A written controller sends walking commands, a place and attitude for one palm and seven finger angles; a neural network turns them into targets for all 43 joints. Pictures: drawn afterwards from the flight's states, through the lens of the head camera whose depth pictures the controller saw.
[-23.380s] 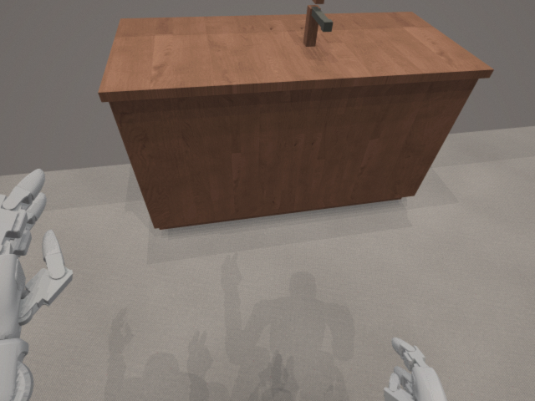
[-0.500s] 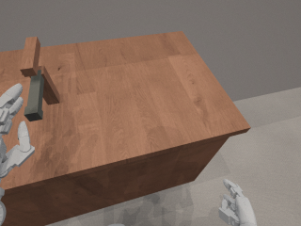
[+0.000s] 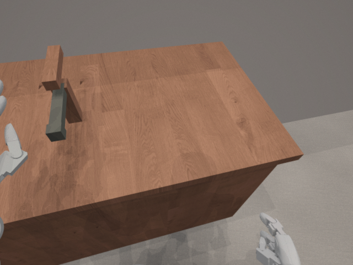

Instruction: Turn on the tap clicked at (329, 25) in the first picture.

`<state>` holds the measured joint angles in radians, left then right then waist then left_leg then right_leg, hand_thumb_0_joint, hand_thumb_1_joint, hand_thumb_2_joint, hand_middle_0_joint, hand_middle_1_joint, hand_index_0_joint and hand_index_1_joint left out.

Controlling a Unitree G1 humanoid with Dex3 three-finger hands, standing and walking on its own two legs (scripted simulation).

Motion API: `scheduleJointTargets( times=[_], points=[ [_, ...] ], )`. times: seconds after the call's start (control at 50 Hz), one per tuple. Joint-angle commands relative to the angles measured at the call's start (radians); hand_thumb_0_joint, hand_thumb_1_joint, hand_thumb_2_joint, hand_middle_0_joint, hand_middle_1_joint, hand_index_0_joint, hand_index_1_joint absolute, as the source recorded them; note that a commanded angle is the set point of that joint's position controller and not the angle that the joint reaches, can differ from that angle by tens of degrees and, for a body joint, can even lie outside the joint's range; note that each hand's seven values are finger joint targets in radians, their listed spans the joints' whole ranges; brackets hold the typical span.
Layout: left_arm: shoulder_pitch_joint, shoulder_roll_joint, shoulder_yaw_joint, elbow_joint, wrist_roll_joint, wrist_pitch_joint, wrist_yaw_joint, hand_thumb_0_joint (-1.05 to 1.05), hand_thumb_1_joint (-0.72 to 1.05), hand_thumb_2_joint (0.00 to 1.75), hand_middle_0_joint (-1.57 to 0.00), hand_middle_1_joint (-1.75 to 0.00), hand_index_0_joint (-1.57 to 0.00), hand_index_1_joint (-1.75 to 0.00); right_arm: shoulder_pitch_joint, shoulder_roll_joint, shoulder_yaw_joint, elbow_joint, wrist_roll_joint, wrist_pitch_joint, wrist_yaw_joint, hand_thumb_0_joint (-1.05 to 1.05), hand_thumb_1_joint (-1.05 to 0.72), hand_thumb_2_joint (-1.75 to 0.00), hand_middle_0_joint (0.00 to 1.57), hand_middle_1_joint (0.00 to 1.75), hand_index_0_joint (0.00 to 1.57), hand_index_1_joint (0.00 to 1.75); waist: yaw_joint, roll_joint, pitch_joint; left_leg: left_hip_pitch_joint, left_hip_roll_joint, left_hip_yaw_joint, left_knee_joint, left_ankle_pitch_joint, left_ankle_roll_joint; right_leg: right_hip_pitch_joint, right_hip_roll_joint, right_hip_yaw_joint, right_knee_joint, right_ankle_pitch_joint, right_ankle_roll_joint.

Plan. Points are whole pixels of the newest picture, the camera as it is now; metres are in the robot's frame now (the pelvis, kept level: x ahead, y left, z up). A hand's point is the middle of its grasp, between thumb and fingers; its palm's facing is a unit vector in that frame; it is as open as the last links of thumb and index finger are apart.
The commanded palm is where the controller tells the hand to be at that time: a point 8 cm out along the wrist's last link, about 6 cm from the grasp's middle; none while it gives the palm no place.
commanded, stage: come to a stop and stand still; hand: left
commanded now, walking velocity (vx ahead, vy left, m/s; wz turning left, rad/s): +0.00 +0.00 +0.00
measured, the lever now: (56, 132) +0.33 +0.29 +0.11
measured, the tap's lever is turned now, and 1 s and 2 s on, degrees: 0 0 0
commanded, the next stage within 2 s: look again from close up in 0.54 s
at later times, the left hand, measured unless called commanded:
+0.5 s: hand (12, 164) +0.23 +0.30 +0.16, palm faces +0.40 -0.85 -0.34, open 7.4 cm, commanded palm +0.16 +0.33 +0.18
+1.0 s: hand (20, 166) +0.22 +0.28 +0.16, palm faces +0.39 -0.84 -0.38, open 7.4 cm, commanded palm +0.16 +0.31 +0.18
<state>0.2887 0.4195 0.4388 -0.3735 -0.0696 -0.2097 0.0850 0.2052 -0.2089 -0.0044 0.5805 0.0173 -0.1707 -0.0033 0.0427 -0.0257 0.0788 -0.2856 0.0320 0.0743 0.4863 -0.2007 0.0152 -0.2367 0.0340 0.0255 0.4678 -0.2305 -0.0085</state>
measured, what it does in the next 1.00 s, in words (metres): stands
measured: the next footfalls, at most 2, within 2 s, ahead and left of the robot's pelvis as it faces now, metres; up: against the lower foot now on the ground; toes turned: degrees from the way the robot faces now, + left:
none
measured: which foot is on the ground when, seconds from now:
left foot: down 0.00-1.00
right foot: down 0.00-1.00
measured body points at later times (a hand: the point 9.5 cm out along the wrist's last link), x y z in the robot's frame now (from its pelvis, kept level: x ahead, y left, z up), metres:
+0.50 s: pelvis +0.01 +0.04 +0.00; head +0.04 +0.07 +0.45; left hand +0.20 +0.34 +0.18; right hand +0.21 -0.15 -0.06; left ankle +0.04 +0.11 -0.74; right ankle +0.01 -0.11 -0.74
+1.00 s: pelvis +0.01 +0.03 +0.00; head +0.04 +0.05 +0.45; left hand +0.20 +0.32 +0.18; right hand +0.20 -0.19 -0.07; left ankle +0.04 +0.11 -0.74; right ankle +0.01 -0.11 -0.74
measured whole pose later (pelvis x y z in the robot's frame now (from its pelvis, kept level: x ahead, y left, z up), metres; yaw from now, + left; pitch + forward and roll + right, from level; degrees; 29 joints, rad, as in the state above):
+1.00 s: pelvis +0.01 +0.03 +0.00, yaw +2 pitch +0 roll -2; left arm 0.44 0.37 0.35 -0.47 -0.05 -0.20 0.10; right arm 0.19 -0.20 0.02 0.58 0.02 -0.11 -0.04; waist 0.02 -0.02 0.06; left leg -0.25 -0.01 0.05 0.45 -0.20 0.05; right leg -0.15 0.00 0.00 0.36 -0.21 0.03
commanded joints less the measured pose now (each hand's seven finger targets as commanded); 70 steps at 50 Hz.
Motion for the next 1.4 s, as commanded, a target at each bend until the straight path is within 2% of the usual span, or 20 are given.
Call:
scheduleJointTargets(
  times=[0.0,0.04,0.1,0.14,0.22,0.32,0.4,0.5,0.52,0.62,0.8,0.82,1.18,1.2,1.22,1.24,1.26,1.28,1.3,1.38],
  points=[
    [0.127,0.165,0.053,-0.3,0.009,-0.078,0.025,0.0,0.9,0.9,-0.2,-0.3,-0.2,-0.3,-0.092,-0.114,-0.041,-0.161,0.007,-0.057,0.002,0.0,-0.9,-0.9,0.2,0.3,0.2,0.3,0.007,0.019,-0.207,0.096,0.061,-0.104,-0.096,0.025,0.021,0.041,-0.075,0.053,-0.067,0.068,0.002],
    [0.078,0.176,0.081,-0.317,0.006,-0.091,0.028,0.0,0.9,0.9,-0.2,-0.3,-0.2,-0.3,-0.087,-0.113,-0.039,-0.171,-0.001,-0.054,-0.013,0.0,-0.9,-0.9,0.2,0.3,0.2,0.3,-0.006,0.014,-0.188,0.072,0.055,-0.125,-0.114,-0.018,0.021,0.036,-0.076,0.047,-0.078,0.042,-0.003],
    [0.025,0.207,0.12,-0.342,0.007,-0.106,0.034,0.0,0.9,0.9,-0.2,-0.3,-0.2,-0.3,-0.105,-0.108,-0.029,-0.164,0.0,-0.05,-0.031,0.0,-0.9,-0.9,0.2,0.3,0.2,0.3,-0.011,0.137,-0.181,0.085,0.066,-0.142,-0.151,-0.019,0.021,0.039,-0.067,0.03,-0.056,0.053,-0.006],
    [0.005,0.164,0.083,-0.307,0.004,-0.108,0.031,0.0,0.9,0.9,-0.2,-0.3,-0.2,-0.3,-0.086,-0.103,-0.027,-0.165,-0.001,-0.051,-0.035,0.0,-0.9,-0.9,0.2,0.3,0.2,0.3,-0.013,0.17,-0.174,0.055,0.087,-0.155,-0.17,-0.043,0.026,0.069,-0.069,0.009,-0.037,0.054,-0.004],
    [-0.004,0.095,0.004,-0.282,0.017,-0.102,0.024,0.0,0.9,0.9,-0.2,-0.3,-0.2,-0.3,-0.074,-0.113,-0.026,-0.148,-0.004,-0.06,-0.029,0.0,-0.9,-0.9,0.2,0.3,0.2,0.3,-0.018,0.133,-0.177,0.087,0.087,-0.153,-0.17,0.01,0.015,0.065,-0.063,-0.007,-0.052,0.083,0.0],
    [-0.01,0.073,-0.034,-0.277,0.034,-0.086,0.027,0.0,0.9,0.9,-0.2,-0.3,-0.2,-0.3,-0.08,-0.117,-0.024,-0.142,-0.006,-0.051,-0.021,0.0,-0.9,-0.9,0.2,0.3,0.2,0.3,-0.02,0.13,-0.17,0.094,0.091,-0.158,-0.181,0.052,-0.004,0.063,-0.057,-0.02,-0.058,0.085,0.002],
    [0.013,0.129,0.031,-0.309,0.037,-0.08,0.038,0.0,0.9,0.9,-0.2,-0.3,-0.2,-0.3,-0.102,-0.106,-0.02,-0.151,-0.003,-0.033,-0.025,0.0,-0.9,-0.9,0.2,0.3,0.2,0.3,-0.015,0.115,-0.193,0.113,0.077,-0.145,-0.161,0.074,-0.014,0.083,-0.064,-0.017,-0.08,0.114,0.001],
    [0.043,0.138,0.049,-0.337,0.028,-0.079,0.04,0.0,0.9,0.9,-0.2,-0.3,-0.2,-0.3,-0.105,-0.105,-0.02,-0.161,-0.003,-0.02,-0.031,0.0,-0.9,-0.9,0.2,0.3,0.2,0.3,-0.017,0.13,-0.208,0.116,0.067,-0.138,-0.152,0.097,-0.017,0.106,-0.068,-0.021,-0.09,0.143,0.0],
    [0.051,0.102,0.016,-0.324,0.026,-0.08,0.033,0.0,0.9,0.9,-0.2,-0.3,-0.2,-0.3,-0.095,-0.111,-0.023,-0.16,-0.007,-0.015,-0.03,0.0,-0.9,-0.9,0.2,0.3,0.2,0.3,-0.021,0.127,-0.202,0.113,0.066,-0.133,-0.153,0.094,-0.011,0.103,-0.065,-0.022,-0.094,0.145,0.0],
    [0.067,0.093,0.004,-0.313,0.026,-0.073,0.034,0.0,0.9,0.9,-0.2,-0.3,-0.2,-0.3,-0.093,-0.117,-0.026,-0.159,-0.005,-0.009,-0.033,0.0,-0.9,-0.9,0.2,0.3,0.2,0.3,-0.023,0.114,-0.198,0.116,0.063,-0.13,-0.156,0.094,-0.013,0.101,-0.065,-0.025,-0.1,0.149,0.002],
    [0.089,0.129,0.035,-0.32,0.027,-0.062,0.045,0.0,0.9,0.9,-0.2,-0.3,-0.2,-0.3,-0.108,-0.116,-0.031,-0.161,0.005,0.002,-0.041,0.0,-0.9,-0.9,0.2,0.3,0.2,0.3,-0.02,0.087,-0.2,0.131,0.051,-0.124,-0.13,0.12,-0.008,0.105,-0.081,-0.009,-0.117,0.183,-0.001],
    [0.094,0.097,0.005,-0.297,0.023,-0.063,0.039,0.0,0.9,0.9,-0.2,-0.3,-0.2,-0.3,-0.098,-0.12,-0.029,-0.157,-0.003,0.007,-0.04,0.0,-0.9,-0.9,0.2,0.3,0.2,0.3,-0.023,0.093,-0.191,0.119,0.048,-0.12,-0.137,0.091,-0.002,0.1,-0.078,-0.011,-0.127,0.169,-0.001],
    [0.096,0.112,0.013,-0.309,0.016,-0.047,0.043,0.0,0.9,0.9,-0.2,-0.3,-0.2,-0.3,-0.102,-0.119,-0.035,-0.169,0.004,0.022,-0.047,0.0,-0.9,-0.9,0.2,0.3,0.2,0.3,-0.024,0.07,-0.192,0.132,0.042,-0.118,-0.124,0.084,0.008,0.099,-0.089,0.019,-0.145,0.187,-0.006],
    [-0.853,0.869,0.254,-0.723,0.049,-0.185,0.063,0.0,0.9,0.9,-0.2,-0.3,-0.2,-0.3,0.052,-0.168,0.139,-0.293,0.075,0.058,-0.126,0.0,-0.9,-0.9,0.2,0.3,0.2,0.3,-0.091,0.274,-0.158,-0.136,0.03,-0.151,-0.113,-0.153,0.039,0.141,-0.029,-0.006,-0.015,-0.051,0.073],
    [-0.451,0.362,0.246,-0.229,0.079,-0.122,0.052,0.0,0.9,0.9,-0.2,-0.3,-0.2,-0.3,-0.006,-0.05,0.006,-0.214,0.039,0.009,-0.106,0.0,-0.9,-0.9,0.2,0.3,0.2,0.3,-0.012,0.102,-0.142,-0.003,0.112,-0.195,-0.1,-0.143,0.025,-0.074,-0.098,-0.032,0.011,-0.168,0.01],
    [-0.296,0.284,0.13,-0.09,0.06,-0.095,0.047,0.0,0.9,0.9,-0.2,-0.3,-0.2,-0.3,-0.04,-0.112,0.005,-0.161,-0.003,0.003,-0.064,0.0,-0.9,-0.9,0.2,0.3,0.2,0.3,-0.02,0.095,-0.152,0.07,0.068,-0.136,-0.118,-0.048,0.008,-0.064,-0.073,-0.03,-0.033,-0.108,-0.019],
    [-0.259,0.335,0.167,-0.127,0.053,-0.105,0.039,0.0,0.9,0.9,-0.2,-0.3,-0.2,-0.3,-0.038,-0.157,-0.024,-0.173,-0.025,-0.005,-0.04,0.0,-0.9,-0.9,0.2,0.3,0.2,0.3,-0.018,0.099,-0.181,0.069,0.052,-0.116,-0.072,-0.036,-0.007,-0.07,-0.091,0.013,-0.064,-0.034,-0.033],
    [-0.136,0.265,0.101,-0.138,0.024,-0.119,0.022,0.0,0.9,0.9,-0.2,-0.3,-0.2,-0.3,-0.028,-0.144,-0.021,-0.177,-0.025,-0.011,-0.022,0.0,-0.9,-0.9,0.2,0.3,0.2,0.3,-0.019,0.055,-0.204,0.059,0.033,-0.124,-0.037,0.023,0.002,-0.028,-0.113,0.048,-0.075,0.064,-0.043],
    [-0.042,0.188,0.058,-0.112,0.009,-0.113,0.014,0.0,0.9,0.9,-0.2,-0.3,-0.2,-0.3,-0.063,-0.14,-0.019,-0.161,-0.013,-0.015,0.0,0.0,-0.9,-0.9,0.2,0.3,0.2,0.3,-0.012,0.077,-0.255,0.121,0.034,-0.113,-0.034,0.078,-0.003,-0.019,-0.109,0.043,-0.044,0.108,-0.046],
    [0.145,0.185,0.055,-0.25,-0.024,-0.157,0.004,0.0,0.9,0.9,-0.2,-0.3,-0.2,-0.3,0.0,-0.156,-0.032,-0.16,-0.009,-0.039,0.042,0.0,-0.9,-0.9,0.2,0.3,0.2,0.3,-0.005,0.009,-0.233,0.097,0.034,-0.118,-0.011,0.233,0.005,0.019,-0.146,0.034,-0.042,0.296,-0.034]
  ],
)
